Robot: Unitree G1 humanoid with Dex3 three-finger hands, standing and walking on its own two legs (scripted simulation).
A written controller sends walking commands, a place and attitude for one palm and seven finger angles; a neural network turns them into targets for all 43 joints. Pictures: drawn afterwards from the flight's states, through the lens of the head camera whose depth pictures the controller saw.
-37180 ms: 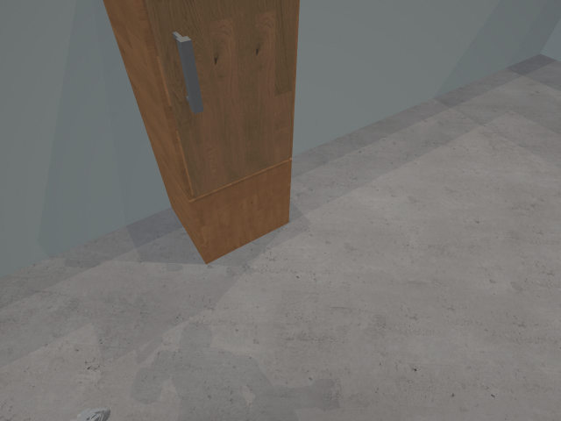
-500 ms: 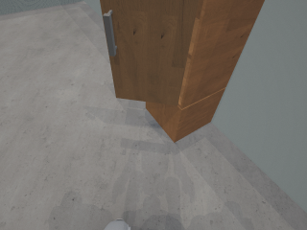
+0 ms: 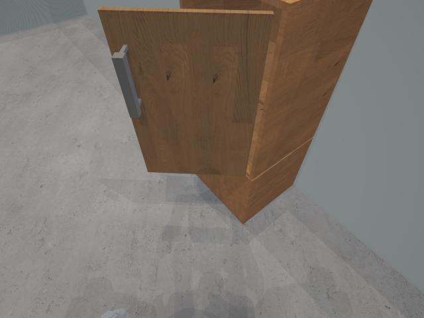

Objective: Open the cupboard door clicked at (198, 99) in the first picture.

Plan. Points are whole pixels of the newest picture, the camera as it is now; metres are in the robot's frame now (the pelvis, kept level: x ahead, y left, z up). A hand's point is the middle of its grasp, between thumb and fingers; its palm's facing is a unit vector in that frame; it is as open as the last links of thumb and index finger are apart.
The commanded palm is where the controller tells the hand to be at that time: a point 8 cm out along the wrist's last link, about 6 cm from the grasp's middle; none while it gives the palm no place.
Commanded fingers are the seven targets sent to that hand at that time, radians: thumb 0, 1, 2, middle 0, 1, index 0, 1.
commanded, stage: come to a stop and stand still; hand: left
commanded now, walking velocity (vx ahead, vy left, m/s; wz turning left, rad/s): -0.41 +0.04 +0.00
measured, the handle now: (130, 82) +0.64 +0.24 +0.09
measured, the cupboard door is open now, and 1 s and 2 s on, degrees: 49 49 49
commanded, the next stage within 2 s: look again from close up in 1.18 s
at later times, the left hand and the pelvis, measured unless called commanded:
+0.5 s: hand out of the picture +0.11 +0.21 -0.17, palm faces +0.04 -0.96 -0.28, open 7.4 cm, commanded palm none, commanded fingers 0.00 0.90 0.90 -0.20 -0.30 -0.20 -0.30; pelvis +0.06 +0.00 +0.00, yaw +0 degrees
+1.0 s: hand out of the picture +0.09 +0.21 -0.17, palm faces -0.02 -0.97 -0.23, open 7.4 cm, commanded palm none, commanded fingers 0.00 0.90 0.90 -0.20 -0.30 -0.20 -0.30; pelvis +0.05 +0.03 +0.00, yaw -2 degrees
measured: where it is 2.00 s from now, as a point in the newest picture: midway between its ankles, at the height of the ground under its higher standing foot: outside the picture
